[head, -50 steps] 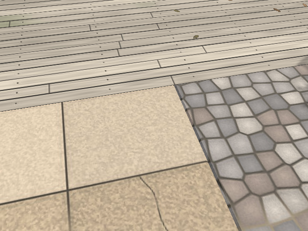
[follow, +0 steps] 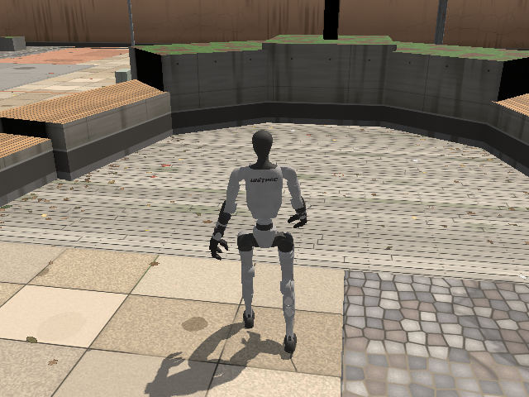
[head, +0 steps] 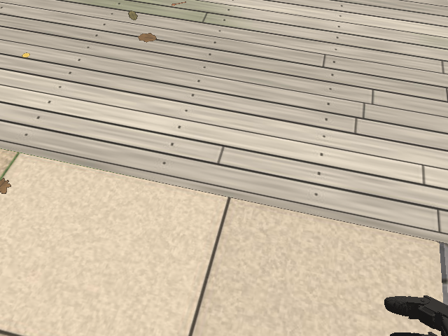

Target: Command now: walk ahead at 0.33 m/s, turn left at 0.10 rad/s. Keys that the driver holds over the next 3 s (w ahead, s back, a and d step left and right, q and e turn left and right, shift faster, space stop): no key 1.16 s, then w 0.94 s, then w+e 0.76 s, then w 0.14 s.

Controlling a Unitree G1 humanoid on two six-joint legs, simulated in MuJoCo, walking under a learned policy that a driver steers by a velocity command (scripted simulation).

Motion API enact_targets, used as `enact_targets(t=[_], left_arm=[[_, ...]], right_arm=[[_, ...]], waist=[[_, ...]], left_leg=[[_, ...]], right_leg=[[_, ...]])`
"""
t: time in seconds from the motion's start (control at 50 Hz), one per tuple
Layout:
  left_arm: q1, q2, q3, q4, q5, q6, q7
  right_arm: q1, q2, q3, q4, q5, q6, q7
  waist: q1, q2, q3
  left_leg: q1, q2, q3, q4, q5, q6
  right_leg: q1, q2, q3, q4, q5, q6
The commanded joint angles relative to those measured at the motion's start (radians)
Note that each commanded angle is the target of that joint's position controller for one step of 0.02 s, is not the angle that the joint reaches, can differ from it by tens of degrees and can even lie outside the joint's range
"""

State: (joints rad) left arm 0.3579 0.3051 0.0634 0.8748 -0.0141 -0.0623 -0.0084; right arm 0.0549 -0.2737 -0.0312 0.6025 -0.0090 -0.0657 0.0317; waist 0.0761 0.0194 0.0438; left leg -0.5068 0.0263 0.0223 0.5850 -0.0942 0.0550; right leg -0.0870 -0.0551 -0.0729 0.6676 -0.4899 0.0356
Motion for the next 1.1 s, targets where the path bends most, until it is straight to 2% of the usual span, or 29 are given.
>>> enact_targets(t=[0.02,0.04,0.06,0.08,0.12,0.16,0.22,0.28,0.32,0.34,0.36,0.38,0.4,0.42,0.44,0.48,0.58,0.68,0.86,1.1], left_arm=[[0.045,0.133,0.008,-0.071,-0.004,-0.030,0.000],[-0.022,0.135,0.008,-0.091,-0.018,-0.027,-0.001],[-0.059,0.114,0.004,-0.091,-0.006,-0.022,0.006],[-0.073,0.110,0.007,-0.093,0.004,-0.010,0.011],[-0.029,0.075,0.003,-0.073,0.005,0.022,0.018],[-0.023,0.047,-0.004,-0.070,0.011,0.036,0.025],[-0.102,0.029,-0.016,-0.084,0.022,0.039,0.027],[-0.157,0.053,-0.010,-0.093,0.018,0.046,0.023],[-0.170,0.060,-0.005,-0.095,0.022,0.048,0.021],[-0.160,0.058,-0.003,-0.090,0.029,0.046,0.020],[-0.168,0.078,0.001,-0.093,0.039,0.044,0.022],[-0.182,0.129,0.009,-0.106,0.040,0.043,0.029],[-0.226,0.151,0.013,-0.108,0.033,0.049,0.034],[-0.259,0.082,0.001,-0.110,0.020,0.054,0.028],[-0.273,0.048,-0.007,-0.110,0.020,0.056,0.021],[-0.263,0.049,-0.009,-0.096,0.023,0.047,0.014],[-0.241,0.052,-0.008,-0.049,0.018,0.037,0.019],[-0.264,0.047,-0.007,-0.010,0.015,0.044,0.023],[-0.285,0.036,-0.004,0.070,0.014,0.058,0.030],[-0.280,0.026,-0.004,0.156,0.014,0.069,0.040]], right_arm=[[0.328,-0.216,-0.070,-0.003,-0.009,0.004,-0.006],[0.273,-0.178,-0.056,0.003,0.001,0.002,-0.003],[0.219,-0.147,-0.049,0.008,0.008,0.001,-0.001],[0.175,-0.127,-0.044,0.008,0.008,0.000,0.000],[0.125,-0.112,-0.041,0.017,-0.008,-0.008,0.001],[0.087,-0.108,-0.040,0.033,-0.013,-0.016,-0.006],[0.083,-0.121,-0.044,0.065,-0.010,-0.007,-0.023],[0.112,-0.125,-0.043,0.105,-0.009,0.007,-0.026],[0.102,-0.115,-0.037,0.123,-0.001,0.015,-0.024],[0.095,-0.101,-0.031,0.131,0.007,0.017,-0.024],[0.129,-0.073,-0.022,0.146,0.006,0.017,-0.024],[0.183,-0.054,-0.015,0.155,-0.015,0.014,-0.026],[0.277,-0.038,-0.014,0.173,-0.021,0.014,-0.028],[0.251,-0.043,-0.009,0.178,-0.022,0.022,-0.037],[0.195,-0.070,-0.015,0.173,-0.015,0.034,-0.043],[0.169,-0.083,-0.021,0.173,-0.009,0.055,-0.051],[0.176,-0.074,-0.024,0.200,-0.002,0.054,-0.054],[0.183,-0.066,-0.029,0.239,0.003,0.063,-0.061],[0.193,-0.064,-0.031,0.310,0.003,0.066,-0.071],[0.217,-0.041,-0.019,0.397,0.002,0.058,-0.076]], waist=[[-0.170,0.141,-0.428],[-0.150,0.115,-0.290],[-0.121,0.043,-0.227],[-0.092,0.045,-0.179],[-0.038,0.057,-0.175],[-0.011,0.071,-0.166],[-0.034,0.089,-0.162],[-0.060,0.086,-0.156],[-0.052,0.081,-0.134],[-0.037,0.070,-0.128],[-0.044,0.036,-0.118],[-0.087,-0.046,-0.127],[-0.157,-0.174,-0.130],[-0.134,-0.185,-0.125],[-0.109,-0.155,-0.087],[-0.093,-0.119,-0.071],[-0.082,-0.070,-0.111],[-0.083,-0.030,-0.102],[-0.083,-0.018,-0.064],[-0.078,-0.022,-0.024]], left_leg=[[0.799,0.373,-0.566,-0.149,0.541,0.275],[0.692,0.330,-0.393,-0.143,0.635,0.245],[0.590,0.274,-0.311,-0.163,0.619,0.212],[0.488,0.244,-0.262,-0.200,0.600,0.197],[0.330,0.218,-0.192,-0.264,0.617,0.196],[0.266,0.199,-0.126,-0.290,0.637,0.202],[0.252,0.173,-0.071,-0.299,0.564,0.181],[0.271,0.186,-0.093,-0.294,0.413,0.174],[0.259,0.182,-0.112,-0.269,0.263,0.155],[0.245,0.157,-0.109,-0.242,0.155,0.127],[0.230,0.115,-0.103,-0.212,0.041,0.077],[0.202,0.049,-0.068,-0.153,-0.111,0.024],[0.179,-0.013,-0.024,-0.146,-0.243,-0.015],[0.240,-0.015,-0.008,-0.155,-0.224,-0.037],[0.251,-0.012,-0.006,-0.153,-0.197,-0.039],[0.256,0.001,-0.020,-0.148,-0.144,-0.028],[0.290,0.018,-0.028,-0.131,-0.007,-0.033],[0.309,0.020,-0.025,-0.129,0.020,-0.041],[0.312,0.024,-0.020,-0.151,-0.014,-0.046],[0.288,0.021,-0.011,-0.188,-0.096,-0.047]], right_leg=[[-0.540,0.048,0.174,0.646,-0.142,-0.002],[-0.593,0.010,0.144,0.632,-0.097,-0.007],[-0.588,-0.028,0.126,0.566,-0.032,-0.007],[-0.547,-0.050,0.121,0.508,0.018,-0.002],[-0.397,-0.053,0.117,0.446,0.097,0.012],[-0.337,-0.046,0.113,0.324,0.160,0.027],[-0.277,-0.036,0.104,0.121,0.290,0.025],[-0.238,-0.021,0.105,0.016,0.337,0.016],[-0.190,-0.009,0.098,-0.078,0.350,-0.007],[-0.133,0.001,0.088,-0.168,0.414,-0.024],[-0.078,-0.025,0.120,-0.239,0.543,-0.042],[-0.023,-0.103,0.194,-0.235,0.731,-0.069],[-0.028,-0.147,0.234,-0.221,0.688,-0.134],[-0.101,-0.120,0.225,-0.241,0.496,-0.142],[-0.149,-0.082,0.206,-0.250,0.399,-0.116],[-0.157,-0.050,0.176,-0.232,0.418,-0.086],[-0.088,-0.035,0.151,-0.173,0.598,-0.087],[-0.080,-0.024,0.141,-0.162,0.615,-0.095],[-0.080,-0.002,0.124,-0.182,0.547,-0.088],[-0.084,0.015,0.112,-0.218,0.449,-0.075]])
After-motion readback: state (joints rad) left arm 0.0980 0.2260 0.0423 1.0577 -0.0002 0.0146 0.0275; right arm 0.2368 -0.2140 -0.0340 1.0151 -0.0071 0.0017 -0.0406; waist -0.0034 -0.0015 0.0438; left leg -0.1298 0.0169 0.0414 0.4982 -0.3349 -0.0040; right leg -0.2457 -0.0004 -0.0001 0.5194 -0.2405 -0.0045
